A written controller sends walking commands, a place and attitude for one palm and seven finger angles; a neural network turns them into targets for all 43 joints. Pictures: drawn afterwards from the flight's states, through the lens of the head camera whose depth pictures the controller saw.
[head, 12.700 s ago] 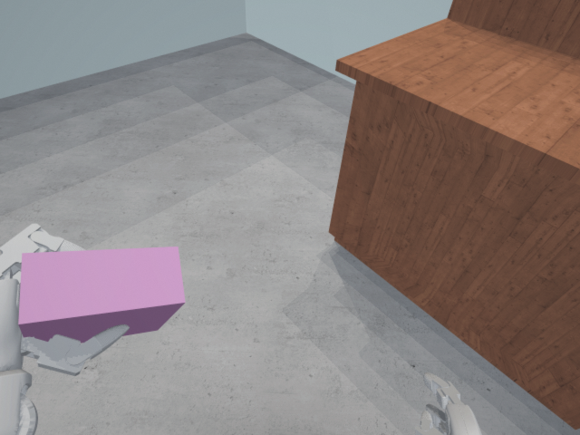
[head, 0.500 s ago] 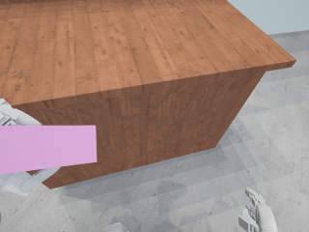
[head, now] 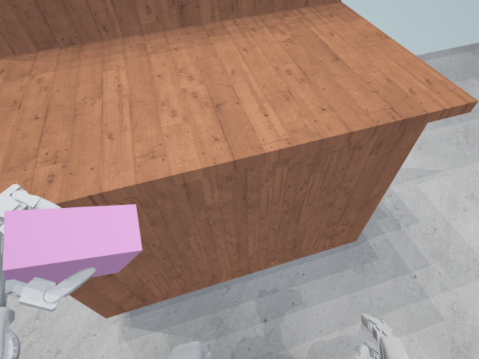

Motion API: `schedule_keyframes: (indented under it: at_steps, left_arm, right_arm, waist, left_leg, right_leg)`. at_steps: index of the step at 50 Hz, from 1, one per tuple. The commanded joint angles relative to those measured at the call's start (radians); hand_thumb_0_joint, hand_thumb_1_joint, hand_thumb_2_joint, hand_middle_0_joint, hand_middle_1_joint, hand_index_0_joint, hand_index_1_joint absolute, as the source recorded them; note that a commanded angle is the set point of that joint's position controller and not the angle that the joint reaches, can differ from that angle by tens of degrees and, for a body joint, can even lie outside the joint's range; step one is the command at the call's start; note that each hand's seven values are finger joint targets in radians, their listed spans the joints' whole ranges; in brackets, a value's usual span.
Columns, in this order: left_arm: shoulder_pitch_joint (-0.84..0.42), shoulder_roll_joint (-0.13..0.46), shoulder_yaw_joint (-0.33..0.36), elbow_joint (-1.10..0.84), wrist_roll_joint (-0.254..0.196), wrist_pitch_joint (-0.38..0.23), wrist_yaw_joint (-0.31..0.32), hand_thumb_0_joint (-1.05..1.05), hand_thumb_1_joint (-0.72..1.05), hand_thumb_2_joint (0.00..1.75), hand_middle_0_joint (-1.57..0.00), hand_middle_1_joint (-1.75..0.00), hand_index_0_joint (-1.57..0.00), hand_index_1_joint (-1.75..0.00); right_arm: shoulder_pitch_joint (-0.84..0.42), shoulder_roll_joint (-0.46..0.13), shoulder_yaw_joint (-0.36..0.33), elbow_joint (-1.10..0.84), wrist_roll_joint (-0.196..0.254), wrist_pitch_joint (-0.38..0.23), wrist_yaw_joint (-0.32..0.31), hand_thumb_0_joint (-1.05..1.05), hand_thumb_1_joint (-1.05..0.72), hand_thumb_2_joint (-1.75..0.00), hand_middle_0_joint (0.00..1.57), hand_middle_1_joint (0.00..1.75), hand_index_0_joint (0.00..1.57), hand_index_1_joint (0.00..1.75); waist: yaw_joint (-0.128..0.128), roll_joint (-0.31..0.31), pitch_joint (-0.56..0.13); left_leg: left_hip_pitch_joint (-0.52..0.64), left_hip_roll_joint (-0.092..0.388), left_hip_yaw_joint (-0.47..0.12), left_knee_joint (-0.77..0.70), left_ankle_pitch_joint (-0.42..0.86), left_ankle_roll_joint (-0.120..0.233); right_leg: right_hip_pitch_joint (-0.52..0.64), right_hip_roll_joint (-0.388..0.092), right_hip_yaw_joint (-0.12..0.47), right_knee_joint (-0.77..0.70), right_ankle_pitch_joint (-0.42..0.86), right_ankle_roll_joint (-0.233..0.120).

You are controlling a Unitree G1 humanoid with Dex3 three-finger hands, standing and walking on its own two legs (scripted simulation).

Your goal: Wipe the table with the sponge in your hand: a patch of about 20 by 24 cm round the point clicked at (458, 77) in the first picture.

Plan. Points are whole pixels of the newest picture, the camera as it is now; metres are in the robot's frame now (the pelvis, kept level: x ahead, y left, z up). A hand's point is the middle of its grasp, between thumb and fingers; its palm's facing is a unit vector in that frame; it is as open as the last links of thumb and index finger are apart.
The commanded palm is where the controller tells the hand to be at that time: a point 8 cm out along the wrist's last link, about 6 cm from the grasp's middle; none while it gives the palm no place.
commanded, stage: take the last steps up to it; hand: left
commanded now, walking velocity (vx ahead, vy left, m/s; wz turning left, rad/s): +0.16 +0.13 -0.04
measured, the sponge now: (92, 245) +0.24 +0.21 +0.13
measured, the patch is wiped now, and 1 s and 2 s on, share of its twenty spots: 0.00 0.00 0.00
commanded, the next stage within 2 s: come to a stop and stand still in 0.20 s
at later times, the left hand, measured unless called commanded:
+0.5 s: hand (5, 223) +0.24 +0.30 +0.17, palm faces +0.33 -0.85 -0.41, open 10.1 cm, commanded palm +0.19 +0.35 +0.17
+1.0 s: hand out of the picture +0.17 +0.28 +0.16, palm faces +0.35 -0.85 -0.39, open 10.1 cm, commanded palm +0.13 +0.33 +0.17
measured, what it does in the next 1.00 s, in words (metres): steps on the spot: left foot, then right foot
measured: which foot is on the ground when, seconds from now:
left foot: up 0.00-0.16, down 0.18-0.66, up 0.68-0.96, down 0.98-1.00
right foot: down 0.00-0.18, up 0.20-0.58, down 0.60-1.00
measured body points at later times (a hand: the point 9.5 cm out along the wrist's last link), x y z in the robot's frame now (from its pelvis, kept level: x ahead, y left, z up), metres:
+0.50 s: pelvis +0.02 +0.08 +0.00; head +0.05 +0.09 +0.44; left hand +0.22 +0.34 +0.20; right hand +0.18 -0.11 -0.10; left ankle +0.06 +0.17 -0.74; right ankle +0.02 -0.03 -0.71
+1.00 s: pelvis -0.05 +0.05 -0.01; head -0.04 +0.07 +0.44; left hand +0.15 +0.32 +0.18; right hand +0.10 -0.21 -0.08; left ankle -0.03 +0.18 -0.75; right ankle +0.02 -0.02 -0.74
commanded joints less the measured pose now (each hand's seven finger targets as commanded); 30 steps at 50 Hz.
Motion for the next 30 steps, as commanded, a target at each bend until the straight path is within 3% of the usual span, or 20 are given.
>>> schedule_keyframes:
  at_steps: [1, 3, 5, 6, 7, 8, 9, 10, 11, 12, 13, 15, 18, 21, 26, 28, 30]
  left_arm:
    - [0.016, 0.204, 0.122, -0.267, -0.010, -0.082, 0.027, 0.00, 0.10, 1.30, -1.20, -1.60, -1.20, -1.60]
    - [0.019, 0.220, 0.142, -0.337, -0.012, -0.077, 0.031, 0.00, 0.10, 1.30, -1.20, -1.60, -1.20, -1.60]
    - [0.028, 0.246, 0.175, -0.368, -0.016, -0.073, 0.040, 0.00, 0.10, 1.30, -1.20, -1.60, -1.20, -1.60]
    - [0.029, 0.225, 0.163, -0.373, -0.016, -0.071, 0.040, 0.00, 0.10, 1.30, -1.20, -1.60, -1.20, -1.60]
    - [0.006, 0.218, 0.159, -0.394, -0.017, -0.075, 0.038, 0.00, 0.10, 1.30, -1.20, -1.60, -1.20, -1.60]
    - [-0.018, 0.213, 0.152, -0.410, -0.020, -0.081, 0.038, 0.00, 0.10, 1.30, -1.20, -1.60, -1.20, -1.60]
    - [-0.025, 0.208, 0.149, -0.416, -0.018, -0.091, 0.040, 0.00, 0.10, 1.30, -1.20, -1.60, -1.20, -1.60]
    - [-0.041, 0.221, 0.137, -0.419, -0.006, -0.102, 0.040, 0.00, 0.10, 1.30, -1.20, -1.60, -1.20, -1.60]
    - [-0.020, 0.230, 0.149, -0.297, 0.004, -0.098, 0.037, 0.00, 0.10, 1.30, -1.20, -1.60, -1.20, -1.60]
    - [-0.049, 0.235, 0.153, -0.300, -0.003, -0.091, 0.034, 0.00, 0.10, 1.30, -1.20, -1.60, -1.20, -1.60]
    - [-0.076, 0.211, 0.132, -0.321, -0.004, -0.088, 0.030, 0.00, 0.10, 1.30, -1.20, -1.60, -1.20, -1.60]
    - [-0.109, 0.186, 0.095, -0.412, -0.003, -0.091, 0.020, 0.00, 0.10, 1.30, -1.20, -1.60, -1.20, -1.60]
    - [-0.047, 0.159, 0.062, -0.420, -0.017, -0.063, 0.009, 0.00, 0.10, 1.30, -1.20, -1.60, -1.20, -1.60]
    - [-0.026, 0.179, 0.085, -0.389, -0.025, -0.036, 0.010, 0.00, 0.10, 1.30, -1.20, -1.60, -1.20, -1.60]
    - [0.005, 0.200, 0.134, -0.349, -0.044, -0.008, 0.012, 0.00, 0.10, 1.30, -1.20, -1.60, -1.20, -1.60]
    - [-0.008, 0.185, 0.122, -0.344, -0.041, -0.003, 0.010, 0.00, 0.10, 1.30, -1.20, -1.60, -1.20, -1.60]
    - [-0.018, 0.197, 0.123, -0.353, -0.033, -0.005, 0.013, 0.00, 0.10, 1.30, -1.20, -1.60, -1.20, -1.60]
  right_arm:
    - [-0.103, -0.048, -0.033, -0.190, 0.000, -0.059, -0.006, 0.00, -0.90, -0.90, 0.20, 0.30, 0.20, 0.30]
    - [-0.096, -0.056, -0.047, -0.210, -0.001, -0.059, -0.005, 0.00, -0.90, -0.90, 0.20, 0.30, 0.20, 0.30]
    - [-0.073, -0.064, -0.059, -0.211, 0.001, -0.056, -0.012, 0.00, -0.90, -0.90, 0.20, 0.30, 0.20, 0.30]
    - [-0.065, -0.059, -0.060, -0.216, -0.001, -0.053, -0.016, 0.00, -0.90, -0.90, 0.20, 0.30, 0.20, 0.30]
    - [-0.060, -0.070, -0.069, -0.222, 0.002, -0.053, -0.022, 0.00, -0.90, -0.90, 0.20, 0.30, 0.20, 0.30]
    - [-0.049, -0.089, -0.077, -0.223, 0.006, -0.054, -0.027, 0.00, -0.90, -0.90, 0.20, 0.30, 0.20, 0.30]
    - [-0.050, -0.112, -0.083, -0.227, 0.010, -0.054, -0.027, 0.00, -0.90, -0.90, 0.20, 0.30, 0.20, 0.30]
    - [-0.046, -0.109, -0.084, -0.240, 0.013, -0.062, -0.027, 0.00, -0.90, -0.90, 0.20, 0.30, 0.20, 0.30]
    - [-0.051, -0.097, -0.075, -0.210, 0.007, -0.068, -0.025, 0.00, -0.90, -0.90, 0.20, 0.30, 0.20, 0.30]
    - [-0.070, -0.091, -0.066, -0.206, 0.000, -0.070, -0.025, 0.00, -0.90, -0.90, 0.20, 0.30, 0.20, 0.30]
    - [-0.059, -0.094, -0.072, -0.196, 0.008, -0.076, -0.020, 0.00, -0.90, -0.90, 0.20, 0.30, 0.20, 0.30]
    - [-0.066, -0.090, -0.068, -0.194, 0.016, -0.094, -0.011, 0.00, -0.90, -0.90, 0.20, 0.30, 0.20, 0.30]
    - [-0.050, -0.081, -0.043, -0.200, 0.002, -0.103, 0.003, 0.00, -0.90, -0.90, 0.20, 0.30, 0.20, 0.30]
    - [-0.053, -0.078, -0.029, -0.205, -0.009, -0.101, 0.002, 0.00, -0.90, -0.90, 0.20, 0.30, 0.20, 0.30]
    - [-0.060, -0.064, -0.019, -0.217, -0.005, -0.082, 0.001, 0.00, -0.90, -0.90, 0.20, 0.30, 0.20, 0.30]
    - [-0.064, -0.067, -0.017, -0.217, 0.002, -0.079, 0.006, 0.00, -0.90, -0.90, 0.20, 0.30, 0.20, 0.30]
    - [-0.066, -0.059, -0.015, -0.219, 0.009, -0.077, 0.006, 0.00, -0.90, -0.90, 0.20, 0.30, 0.20, 0.30]
  waist:
    - [0.034, -0.165, -0.158]
    - [0.040, -0.176, -0.164]
    - [0.020, -0.161, -0.174]
    - [0.015, -0.135, -0.191]
    - [0.008, -0.063, -0.199]
    - [-0.003, 0.079, -0.200]
    - [0.002, 0.300, -0.198]
    - [0.007, 0.330, -0.179]
    - [-0.001, 0.273, -0.137]
    - [-0.003, 0.272, -0.119]
    - [-0.010, 0.259, -0.117]
    - [0.005, 0.262, -0.138]
    - [-0.002, 0.212, -0.158]
    - [-0.005, 0.177, -0.171]
    - [-0.003, 0.190, -0.190]
    - [-0.001, 0.193, -0.186]
    - [-0.002, 0.123, -0.198]
  left_leg:
    - [0.003, -0.005, 0.077, -0.234, 0.021, 0.010]
    - [0.057, -0.012, 0.092, -0.307, 0.033, 0.014]
    - [0.177, -0.020, 0.097, -0.419, 0.098, 0.015]
    - [0.246, -0.031, 0.113, -0.486, 0.152, 0.016]
    - [0.319, -0.011, 0.107, -0.544, 0.189, 0.020]
    - [0.402, 0.057, 0.035, -0.572, 0.216, 0.043]
    - [0.490, 0.229, -0.178, -0.587, 0.355, 0.120]
    - [0.470, 0.342, -0.326, -0.648, 0.401, 0.190]
    - [0.351, 0.364, -0.341, -0.695, 0.239, 0.225]
    - [0.308, 0.352, -0.330, -0.697, 0.191, 0.238]
    - [0.334, 0.316, -0.267, -0.674, 0.212, 0.232]
    - [0.388, 0.251, -0.125, -0.635, 0.349, 0.194]
    - [0.365, 0.254, -0.118, -0.639, 0.537, 0.158]
    - [0.370, 0.274, -0.123, -0.645, 0.569, 0.136]
    - [0.402, 0.300, -0.108, -0.605, 0.586, 0.122]
    - [0.355, 0.274, -0.075, -0.569, 0.511, 0.098]
    - [0.281, 0.225, -0.043, -0.506, 0.348, 0.064]
  right_leg:
    - [0.220, -0.221, 0.151, -0.101, 0.631, -0.087]
    - [0.201, -0.227, 0.161, -0.095, 0.575, -0.089]
    - [0.146, -0.210, 0.151, -0.067, 0.444, -0.065]
    - [0.124, -0.177, 0.127, -0.028, 0.367, -0.046]
    - [0.087, -0.145, 0.114, 0.037, 0.306, -0.026]
    - [-0.006, -0.092, 0.089, 0.154, 0.172, 0.000]
    - [-0.197, 0.007, 0.022, 0.322, -0.175, 0.045]
    - [-0.273, 0.049, 0.037, 0.517, -0.392, 0.045]
    - [-0.283, 0.039, 0.077, 0.632, -0.368, 0.034]
    - [-0.300, 0.006, 0.092, 0.646, -0.321, 0.040]
    - [-0.322, -0.001, 0.086, 0.634, -0.261, 0.048]
    - [-0.321, 0.003, 0.058, 0.558, -0.177, 0.059]
    - [-0.230, 0.039, 0.043, 0.410, -0.128, 0.065]
    - [-0.163, 0.065, 0.031, 0.299, -0.117, 0.067]
    - [-0.086, 0.082, 0.032, 0.093, -0.097, 0.066]
    - [0.003, 0.081, 0.033, -0.020, -0.006, 0.062]
    - [0.106, 0.040, 0.076, -0.128, 0.153, 0.048]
